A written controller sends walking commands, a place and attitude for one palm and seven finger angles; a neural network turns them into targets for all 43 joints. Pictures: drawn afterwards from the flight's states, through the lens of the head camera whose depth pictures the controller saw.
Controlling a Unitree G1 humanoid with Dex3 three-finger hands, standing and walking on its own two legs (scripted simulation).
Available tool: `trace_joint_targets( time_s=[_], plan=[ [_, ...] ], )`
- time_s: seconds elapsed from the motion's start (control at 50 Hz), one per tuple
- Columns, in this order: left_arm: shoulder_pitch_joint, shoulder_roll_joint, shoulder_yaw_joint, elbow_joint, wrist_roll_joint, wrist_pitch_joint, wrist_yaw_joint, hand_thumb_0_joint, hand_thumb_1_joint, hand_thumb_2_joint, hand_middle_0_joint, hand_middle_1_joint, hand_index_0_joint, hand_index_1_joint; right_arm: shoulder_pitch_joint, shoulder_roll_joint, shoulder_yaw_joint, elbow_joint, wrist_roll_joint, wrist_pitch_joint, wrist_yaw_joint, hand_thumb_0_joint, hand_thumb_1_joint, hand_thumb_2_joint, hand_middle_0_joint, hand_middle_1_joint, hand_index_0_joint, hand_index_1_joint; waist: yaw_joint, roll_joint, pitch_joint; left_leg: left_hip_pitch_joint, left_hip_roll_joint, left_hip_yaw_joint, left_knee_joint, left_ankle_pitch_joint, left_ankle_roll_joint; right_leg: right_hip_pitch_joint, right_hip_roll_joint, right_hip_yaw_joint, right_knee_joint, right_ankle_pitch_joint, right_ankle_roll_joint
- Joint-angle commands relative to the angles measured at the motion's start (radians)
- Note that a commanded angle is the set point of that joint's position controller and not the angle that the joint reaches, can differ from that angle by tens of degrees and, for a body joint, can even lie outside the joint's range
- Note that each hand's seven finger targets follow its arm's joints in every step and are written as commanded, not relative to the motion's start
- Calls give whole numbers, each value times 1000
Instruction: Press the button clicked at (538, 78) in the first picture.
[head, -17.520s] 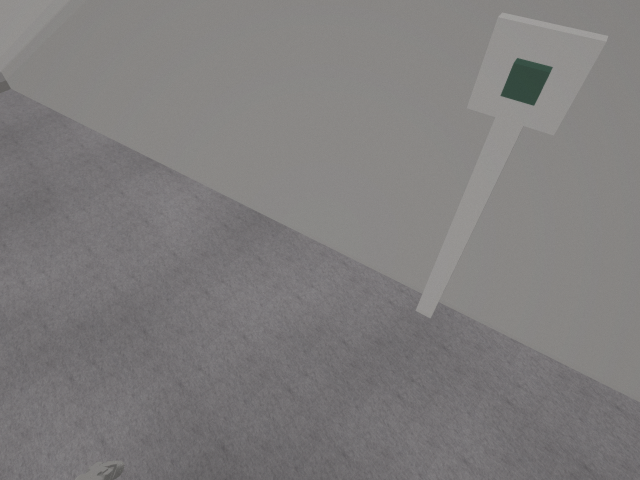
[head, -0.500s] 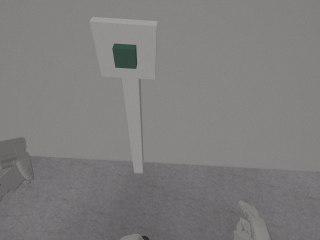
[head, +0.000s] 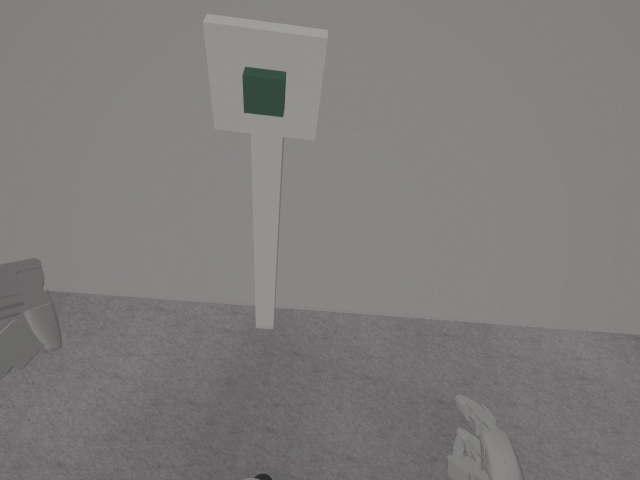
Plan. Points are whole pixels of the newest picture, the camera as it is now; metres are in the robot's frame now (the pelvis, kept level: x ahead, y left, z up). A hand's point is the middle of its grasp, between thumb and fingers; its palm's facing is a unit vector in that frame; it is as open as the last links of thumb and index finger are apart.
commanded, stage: stop stepping back and stand still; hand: left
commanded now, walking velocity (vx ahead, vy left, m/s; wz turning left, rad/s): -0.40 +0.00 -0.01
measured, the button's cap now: (264, 91) +0.64 +0.16 +0.14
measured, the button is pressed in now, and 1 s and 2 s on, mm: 0 0 0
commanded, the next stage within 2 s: let the arm hang, fingers relaxed in 0.80 s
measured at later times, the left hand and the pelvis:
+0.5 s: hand (76, 436) +0.13 +0.20 +0.16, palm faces +0.29 -0.86 -0.42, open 3.1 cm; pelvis -0.08 -0.02 +0.00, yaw -4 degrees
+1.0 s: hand out of the picture +0.11 +0.21 +0.04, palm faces +0.13 -0.87 -0.48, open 3.0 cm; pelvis -0.11 -0.02 -0.01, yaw -2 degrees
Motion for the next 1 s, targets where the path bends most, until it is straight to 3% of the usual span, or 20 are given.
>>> trace_joint_targets(
  time_s=[0.0, 0.08, 0.12, 0.16, 0.2, 0.24, 0.28, 0.34, 0.4, 0.44, 0.5, 0.54, 0.62, 0.68, 0.76, 0.86, 0.88, 0.9, 0.94, 0.98],
  plan=[
    [-9, 117, 30, -228, -14, -49, 0, 0, 900, 900, -1300, -1500, -1300, -1500, -56, -170, -56, -127, -5, -65, -12, 0, -900, -900, 200, 300, 200, 300, -13, 286, -180, 290, 174, -186, -303, -160, 15, 50, 12, -71, -266, -44, -22],
    [56, 176, 89, -202, -45, -53, -15, 0, 900, 900, -1300, -1500, -1300, -1500, -51, -167, -52, -137, -14, -20, -16, 0, -900, -900, 200, 300, 200, 300, -3, 247, -211, 303, 120, -84, -233, -16, -64, 219, -26, -77, -665, 179, -50],
    [79, 230, 130, -196, -51, -61, -16, 0, 900, 900, -1300, -1500, -1300, -1500, -67, -169, -49, -158, 0, 10, -20, 0, -900, -900, 200, 300, 200, 300, -9, 53, -160, 365, 0, 23, 57, -175, -94, 12, -207, 39, -771, 219, -112],
    [42, 245, 147, -191, -59, -44, -3, 0, 900, 900, -1300, -1500, -1300, -1500, -84, -169, -48, -159, 4, 8, -25, 0, -900, -900, 200, 300, 200, 300, 2, -154, -164, 274, -81, -13, 397, -276, -101, -139, -406, 201, -783, 104, -206],
    [91, 162, 108, -103, -40, 4, 4, 0, 900, 900, -1300, -1500, -1300, -1500, -78, -149, -39, -162, 32, 16, -40, 0, -900, -900, 200, 300, 200, 300, -20, -187, -84, 19, -46, -68, 415, -268, -65, 77, -365, 129, -629, 494, -193],
    [39, 154, 93, -82, -20, 13, 15, 0, 900, 900, -1300, -1500, -1300, -1500, -88, -157, -29, -157, 35, 9, -56, 0, -900, -900, 200, 300, 200, 300, -32, -118, -31, 42, -25, -40, 163, -201, -45, 146, -328, 88, -565, 662, -132],
    [8, 156, 83, -84, -10, 5, 20, 0, 900, 900, -1300, -1500, -1300, -1500, -63, -191, -39, -151, 35, -14, -70, 0, -900, -900, 200, 300, 200, 300, -24, 8, -49, 207, -7, -50, -52, 71, -21, 142, -233, 31, -484, 607, -57],
    [18, 159, 60, -107, -2, -7, 15, 0, 900, 900, -1300, -1500, -1300, -1500, -34, -189, -39, -161, 37, -32, -68, 0, -900, -900, 200, 300, 200, 300, -18, 146, -143, 328, 79, -191, -50, 321, 19, 131, -114, -21, -421, 451, -3],
    [42, 150, 61, -145, -3, -15, 9, 0, 900, 900, -1300, -1500, -1300, -1500, -55, -193, -35, -162, 30, -45, -61, 0, -900, -900, 200, 300, 200, 300, -9, 176, -76, 172, 96, -249, -170, -40, 15, 188, -90, -25, -475, 188, -13],
    [69, 146, 69, -140, -1, -15, 12, 0, 900, 900, -1300, -1500, -1300, -1500, -62, -188, -37, -169, 29, -44, -56, 0, -900, -900, 200, 300, 200, 300, -13, 132, -30, 85, 46, -190, -186, -260, -6, 226, -109, -14, -566, 177, -34],
    [87, 145, 76, -100, -3, -19, 12, 0, 900, 900, -1300, -1500, -1300, -1500, -51, -182, -53, -167, 24, -26, -49, 0, -900, -900, 200, 300, 200, 300, -25, -27, -9, 158, -44, -83, 67, -246, -45, 54, -235, 138, -733, -19, -101],
    [33, 131, 62, -104, -2, -20, 18, 0, 900, 900, -1300, -1500, -1300, -1500, -43, -186, -57, -149, 27, -16, -50, 0, -900, -900, 200, 300, 200, 300, -34, -31, 17, 183, -47, -73, 226, -194, -48, -50, -316, 206, -753, 3, -155],
    [-46, 110, 32, -63, 1, -16, 20, 0, 900, 900, -1300, -1500, -1300, -1500, -51, -193, -47, -142, 30, -31, -60, 0, -900, -900, 200, 300, 200, 300, -34, 29, 22, 249, -9, -116, 23, -98, -27, 17, -198, 81, -613, 207, -78],
    [-63, 120, 27, -89, 8, -19, 13, 0, 900, 900, -1300, -1500, -1300, -1500, -69, -181, -28, -148, 25, -44, -69, 0, -900, -900, 200, 300, 200, 300, -21, 178, 5, 195, 70, -267, -177, -145, 5, 115, -86, -10, -498, 201, -17],
    [-36, 115, 29, -104, 17, -14, 12, 0, 900, 900, -1300, -1500, -1300, -1500, -69, -174, -25, -159, 20, -60, -64, 0, -900, -900, 200, 300, 200, 300, -7, 139, -20, 114, 53, -241, -239, -334, 4, 226, -87, -5, -535, 196, -20],
    [42, 112, 38, -75, 4, 0, 9, 0, 900, 900, -1300, -1500, -1300, -1500, -67, -174, -34, -156, 17, -41, -46, 0, -900, -900, 200, 300, 200, 300, -16, 16, -42, 222, -25, -108, -24, -157, -34, 129, -169, 74, -693, 193, -61],
    [-117, 42, -279, 765, 101, 162, -128, 0, 900, 900, -1300, -1500, -1300, -1500, -84, -371, -96, 108, 23, -57, 42, 0, -900, -900, 200, 300, 200, 300, -46, 21, 5, 134, 16, -142, 191, 119, -15, 46, -235, 26, -473, 486, -90],
    [-130, 33, -261, 770, 82, 223, -143, 0, 900, 900, -1263, -1460, -1263, -1460, -6, -308, -102, 98, 39, 6, 39, 0, -900, -900, 200, 300, 200, 300, -39, 2, -78, 215, 12, -135, 205, 80, -28, 32, -234, 84, -472, 484, -103],
    [-219, 22, -281, 823, 80, 243, -150, 0, 900, 900, -1190, -1380, -1190, -1380, 6, -285, -83, 68, 27, 64, 32, 0, -900, -900, 200, 300, 200, 300, -39, -94, -48, 166, -7, -150, 254, -41, -9, -38, -236, 64, -466, 266, -122],
    [-293, 21, -293, 923, 81, 256, -148, 0, 900, 900, -1117, -1300, -1117, -1300, 7, -288, -79, 62, 11, 93, 28, 0, -900, -900, 200, 300, 200, 300, -45, -211, -2, 134, -25, -143, 287, -39, 1, -48, -248, 58, -472, 245, -140]
  ],
)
